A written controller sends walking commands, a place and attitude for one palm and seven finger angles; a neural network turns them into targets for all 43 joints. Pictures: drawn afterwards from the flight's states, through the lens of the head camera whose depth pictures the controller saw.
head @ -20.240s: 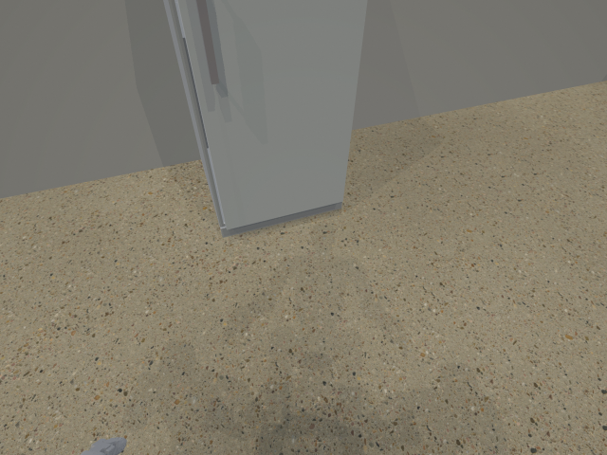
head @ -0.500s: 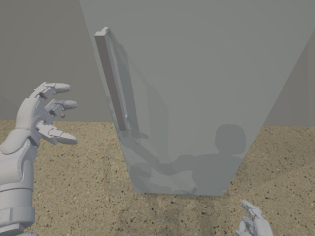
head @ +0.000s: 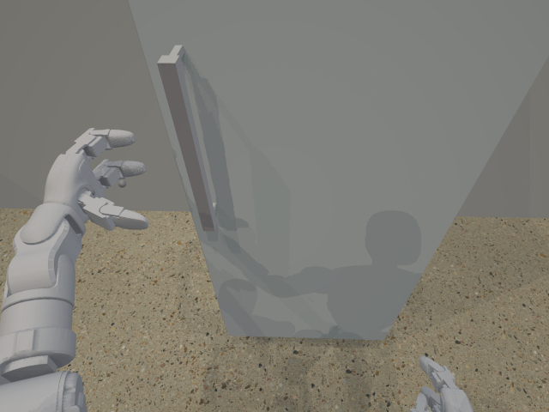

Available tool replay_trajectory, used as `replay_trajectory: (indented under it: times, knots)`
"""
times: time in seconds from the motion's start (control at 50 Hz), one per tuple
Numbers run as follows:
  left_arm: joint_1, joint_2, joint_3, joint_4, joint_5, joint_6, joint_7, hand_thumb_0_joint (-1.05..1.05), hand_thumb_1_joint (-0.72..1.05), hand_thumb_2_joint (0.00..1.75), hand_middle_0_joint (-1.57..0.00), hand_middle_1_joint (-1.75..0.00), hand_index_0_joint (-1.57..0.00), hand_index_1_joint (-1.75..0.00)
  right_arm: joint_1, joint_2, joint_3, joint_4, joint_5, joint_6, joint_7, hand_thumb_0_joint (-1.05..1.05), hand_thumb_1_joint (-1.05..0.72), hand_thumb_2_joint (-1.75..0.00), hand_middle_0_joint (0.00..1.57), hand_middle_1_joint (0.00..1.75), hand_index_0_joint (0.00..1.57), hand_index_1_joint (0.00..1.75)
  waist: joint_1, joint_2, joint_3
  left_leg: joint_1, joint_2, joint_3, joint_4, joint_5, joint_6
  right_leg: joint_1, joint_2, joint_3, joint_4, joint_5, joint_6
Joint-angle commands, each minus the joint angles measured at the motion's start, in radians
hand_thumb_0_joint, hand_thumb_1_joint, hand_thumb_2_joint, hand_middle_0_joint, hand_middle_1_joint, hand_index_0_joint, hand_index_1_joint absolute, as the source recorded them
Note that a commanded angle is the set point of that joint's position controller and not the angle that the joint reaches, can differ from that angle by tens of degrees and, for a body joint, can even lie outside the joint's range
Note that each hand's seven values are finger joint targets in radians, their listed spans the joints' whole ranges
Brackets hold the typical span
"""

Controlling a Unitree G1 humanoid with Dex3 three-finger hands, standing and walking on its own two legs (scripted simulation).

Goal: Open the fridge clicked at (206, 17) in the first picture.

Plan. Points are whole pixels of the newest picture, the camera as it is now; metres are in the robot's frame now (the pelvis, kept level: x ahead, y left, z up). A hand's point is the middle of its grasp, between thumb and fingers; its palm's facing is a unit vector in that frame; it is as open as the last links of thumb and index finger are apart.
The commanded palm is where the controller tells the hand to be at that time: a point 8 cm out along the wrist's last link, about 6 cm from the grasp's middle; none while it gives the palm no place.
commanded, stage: move the hooked fingers beside the handle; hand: left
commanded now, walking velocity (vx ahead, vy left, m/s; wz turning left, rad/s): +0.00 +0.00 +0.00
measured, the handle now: (196, 153) +0.47 +0.16 +0.14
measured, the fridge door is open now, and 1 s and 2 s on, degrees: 0 0 0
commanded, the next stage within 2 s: feel for the door with the fingertips in 1.32 s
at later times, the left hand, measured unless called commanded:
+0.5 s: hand (132, 168) +0.40 +0.23 +0.17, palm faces +0.06 -1.00 -0.02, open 14.0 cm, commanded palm +0.38 +0.28 +0.17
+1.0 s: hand (142, 170) +0.40 +0.22 +0.17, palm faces +0.05 -1.00 -0.03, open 14.0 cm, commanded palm +0.37 +0.27 +0.17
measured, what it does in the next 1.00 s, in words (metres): stands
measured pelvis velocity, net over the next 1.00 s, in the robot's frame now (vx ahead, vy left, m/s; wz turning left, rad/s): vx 0.00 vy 0.00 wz -0.01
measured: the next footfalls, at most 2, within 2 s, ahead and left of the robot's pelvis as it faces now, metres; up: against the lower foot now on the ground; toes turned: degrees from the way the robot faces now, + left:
none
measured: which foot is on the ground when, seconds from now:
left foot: down 0.00-1.00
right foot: down 0.00-1.00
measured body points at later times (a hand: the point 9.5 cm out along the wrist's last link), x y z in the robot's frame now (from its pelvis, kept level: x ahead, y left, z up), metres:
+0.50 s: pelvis +0.00 +0.00 +0.00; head +0.01 -0.01 +0.45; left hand +0.39 +0.29 +0.17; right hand +0.12 -0.25 -0.10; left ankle -0.03 +0.10 -0.74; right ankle +0.01 -0.11 -0.74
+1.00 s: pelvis +0.00 +0.00 +0.00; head +0.00 -0.01 +0.45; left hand +0.39 +0.27 +0.17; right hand +0.11 -0.25 -0.11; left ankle -0.03 +0.10 -0.74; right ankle +0.01 -0.11 -0.74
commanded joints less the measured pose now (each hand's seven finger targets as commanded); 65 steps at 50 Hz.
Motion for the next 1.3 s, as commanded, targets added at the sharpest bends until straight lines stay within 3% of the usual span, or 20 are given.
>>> replay_trajectory:
  times: [0.0,0.1,0.16,0.26,0.34,0.38,0.44,0.48,0.54,0.66,0.72,0.74,0.82,0.86,0.94,0.98,1.0,1.1,1.14,1.28]
  knots:
    - [-0.428,0.273,0.076,-0.199,-0.014,-0.075,0.002,0.00,-0.50,0.30,-0.30,-1.20,-0.30,-1.20,-0.063,-0.126,-0.051,-0.140,0.001,-0.044,-0.007,0.00,-0.90,-0.90,0.20,0.30,0.20,0.30,-0.006,0.016,-0.255,0.051,0.019,-0.067,-0.054,0.314,-0.007,0.124,-0.001,0.047,-0.031,0.272,-0.019]
    - [-0.472,0.282,0.083,-0.227,-0.018,-0.134,-0.002,0.00,-0.50,0.30,-0.30,-1.20,-0.30,-1.20,-0.048,-0.123,-0.056,-0.131,-0.002,-0.047,-0.009,0.00,-0.90,-0.90,0.20,0.30,0.20,0.30,-0.009,0.032,-0.317,0.091,0.022,-0.066,-0.044,0.376,-0.007,0.153,0.002,0.049,-0.022,0.323,-0.020]
    - [-0.453,0.236,0.045,-0.148,-0.020,-0.123,-0.011,0.00,-0.50,0.30,-0.30,-1.20,-0.30,-1.20,-0.033,-0.128,-0.056,-0.118,0.000,-0.042,-0.008,0.00,-0.90,-0.90,0.20,0.30,0.20,0.30,-0.019,0.010,-0.272,0.074,0.025,-0.064,-0.047,0.368,-0.007,0.123,0.004,0.045,-0.027,0.318,-0.018]
    - [-0.436,0.283,0.077,-0.026,-0.007,-0.079,-0.008,0.00,-0.50,0.30,-0.30,-1.20,-0.30,-1.20,-0.022,-0.142,-0.059,-0.115,0.003,-0.019,-0.004,0.00,-0.90,-0.90,0.20,0.30,0.20,0.30,-0.010,-0.012,-0.219,0.004,0.020,-0.056,-0.057,0.295,-0.003,0.109,-0.003,0.048,-0.034,0.276,-0.018]
    - [-0.563,0.321,0.080,-0.083,0.003,-0.140,0.005,0.00,-0.50,0.30,-0.30,-1.20,-0.30,-1.20,-0.011,-0.143,-0.064,-0.120,-0.002,-0.014,-0.004,0.00,-0.90,-0.90,0.20,0.30,0.20,0.30,-0.022,-0.021,-0.276,0.020,0.025,-0.061,-0.048,0.302,0.001,0.128,-0.001,0.055,-0.028,0.270,-0.018]
    - [-0.625,0.298,0.058,-0.138,0.006,-0.183,0.008,0.00,-0.50,0.30,-0.30,-1.20,-0.30,-1.20,-0.010,-0.132,-0.061,-0.122,-0.005,-0.023,-0.006,0.00,-0.90,-0.90,0.20,0.30,0.20,0.30,-0.030,0.056,-0.327,0.078,0.023,-0.066,-0.041,0.344,-0.002,0.126,0.004,0.059,-0.024,0.290,-0.021]
    - [-0.671,0.278,0.032,-0.070,0.005,-0.210,0.007,0.00,-0.50,0.30,-0.30,-1.20,-0.30,-1.20,0.018,-0.140,-0.062,-0.092,-0.008,-0.025,-0.010,0.00,-0.90,-0.90,0.20,0.30,0.20,0.30,-0.046,0.028,-0.309,0.078,0.028,-0.073,-0.040,0.331,-0.004,0.103,0.008,0.053,-0.031,0.265,-0.022]
    - [-0.660,0.258,0.019,0.028,0.005,-0.190,0.001,0.00,-0.50,0.30,-0.30,-1.20,-0.30,-1.20,0.023,-0.142,-0.060,-0.079,-0.003,-0.023,-0.011,0.00,-0.90,-0.90,0.20,0.30,0.20,0.30,-0.049,0.044,-0.258,0.052,0.026,-0.072,-0.047,0.289,-0.006,0.069,0.008,0.052,-0.035,0.235,-0.023]
    - [-0.605,0.256,0.019,0.195,0.020,-0.146,0.003,0.00,-0.50,0.30,-0.30,-1.20,-0.30,-1.20,0.041,-0.156,-0.062,-0.065,-0.001,-0.009,-0.005,0.00,-0.90,-0.90,0.20,0.30,0.20,0.30,-0.039,-0.015,-0.193,-0.022,0.023,-0.070,-0.057,0.221,-0.004,0.044,0.003,0.046,-0.042,0.181,-0.024]
    - [-0.587,0.291,0.064,-0.010,0.023,-0.218,0.028,0.00,-0.50,0.30,-0.30,-1.20,-0.30,-1.20,0.038,-0.145,-0.073,-0.121,-0.011,-0.003,0.016,0.00,-0.90,-0.90,0.20,0.30,0.20,0.30,-0.001,0.017,-0.380,0.050,0.027,-0.071,-0.037,0.388,-0.010,0.145,0.006,0.056,0.000,0.312,-0.026]
    - [-0.582,0.312,0.109,-0.062,0.004,-0.254,0.040,0.00,-0.50,0.30,-0.30,-1.20,-0.30,-1.20,0.035,-0.141,-0.073,-0.118,-0.014,-0.009,0.016,0.00,-0.90,-0.90,0.20,0.30,0.20,0.30,0.000,-0.039,-0.380,0.049,0.033,-0.065,-0.042,0.394,-0.006,0.175,0.012,0.061,-0.003,0.339,-0.019]
    - [-0.562,0.343,0.128,-0.061,0.007,-0.254,0.042,0.00,-0.50,0.30,-0.30,-1.20,-0.30,-1.20,0.034,-0.145,-0.074,-0.115,-0.013,-0.003,0.013,0.00,-0.90,-0.90,0.20,0.30,0.20,0.30,0.004,-0.042,-0.359,0.039,0.034,-0.060,-0.046,0.386,-0.002,0.183,0.011,0.061,-0.008,0.334,-0.018]
    - [-0.549,0.250,0.045,-0.006,0.028,-0.193,0.036,0.00,-0.50,0.30,-0.30,-1.20,-0.30,-1.20,0.027,-0.138,-0.067,-0.106,-0.002,-0.003,0.011,0.00,-0.90,-0.90,0.20,0.30,0.20,0.30,-0.018,0.055,-0.233,0.018,0.029,-0.053,-0.070,0.312,-0.007,0.102,0.009,0.056,-0.029,0.264,-0.023]
    - [-0.562,0.208,0.000,0.002,0.034,-0.163,0.029,0.00,-0.50,0.30,-0.30,-1.20,-0.30,-1.20,0.024,-0.139,-0.068,-0.107,0.001,0.000,0.009,0.00,-0.90,-0.90,0.20,0.30,0.20,0.30,-0.032,0.056,-0.210,0.026,0.030,-0.054,-0.071,0.301,-0.004,0.079,0.010,0.053,-0.038,0.248,-0.023]
    - [-0.582,0.182,-0.018,-0.059,0.005,-0.160,0.020,0.00,-0.50,0.30,-0.30,-1.20,-0.30,-1.20,0.020,-0.141,-0.071,-0.118,-0.002,-0.004,0.006,0.00,-0.90,-0.90,0.20,0.30,0.20,0.30,-0.033,-0.018,-0.278,0.053,0.030,-0.066,-0.060,0.296,0.000,0.099,0.013,0.049,-0.037,0.245,-0.023]
    - [-0.602,0.238,0.035,-0.055,-0.004,-0.172,0.028,0.00,-0.50,0.30,-0.30,-1.20,-0.30,-1.20,0.018,-0.143,-0.069,-0.108,-0.003,-0.004,0.002,0.00,-0.90,-0.90,0.20,0.30,0.20,0.30,-0.031,-0.042,-0.289,0.042,0.026,-0.067,-0.062,0.275,0.000,0.112,0.014,0.053,-0.039,0.241,-0.020]
    - [-0.608,0.220,0.025,-0.041,-0.006,-0.173,0.031,0.00,-0.50,0.30,-0.30,-1.20,-0.30,-1.20,0.014,-0.139,-0.066,-0.107,-0.003,-0.005,0.001,0.00,-0.90,-0.90,0.20,0.30,0.20,0.30,-0.032,-0.053,-0.279,0.037,0.025,-0.066,-0.062,0.259,0.002,0.107,0.014,0.055,-0.041,0.232,-0.018]
    - [-0.676,0.215,-0.010,0.018,0.033,-0.178,0.058,0.00,-0.50,0.30,-0.30,-1.20,-0.30,-1.20,0.012,-0.136,-0.058,-0.090,-0.003,-0.001,0.002,0.00,-0.90,-0.90,0.20,0.30,0.20,0.30,-0.045,0.013,-0.230,0.023,0.019,-0.064,-0.066,0.230,-0.001,0.066,0.008,0.058,-0.046,0.196,-0.020]
    - [-0.645,0.264,0.029,0.045,0.042,-0.178,0.064,0.00,-0.50,0.30,-0.30,-1.20,-0.30,-1.20,0.017,-0.142,-0.061,-0.094,-0.005,0.005,0.004,0.00,-0.90,-0.90,0.20,0.30,0.20,0.30,-0.029,-0.005,-0.249,0.009,0.020,-0.061,-0.063,0.237,0.000,0.096,0.005,0.059,-0.042,0.207,-0.021]
    - [-0.602,0.266,0.050,0.012,0.020,-0.204,0.038,0.00,-0.50,0.30,-0.30,-1.20,-0.30,-1.20,0.013,-0.136,-0.063,-0.118,-0.004,0.007,0.009,0.00,-0.90,-0.90,0.20,0.30,0.20,0.30,-0.015,-0.022,-0.330,0.033,0.019,-0.051,-0.049,0.331,0.004,0.167,0.008,0.066,-0.021,0.329,-0.020]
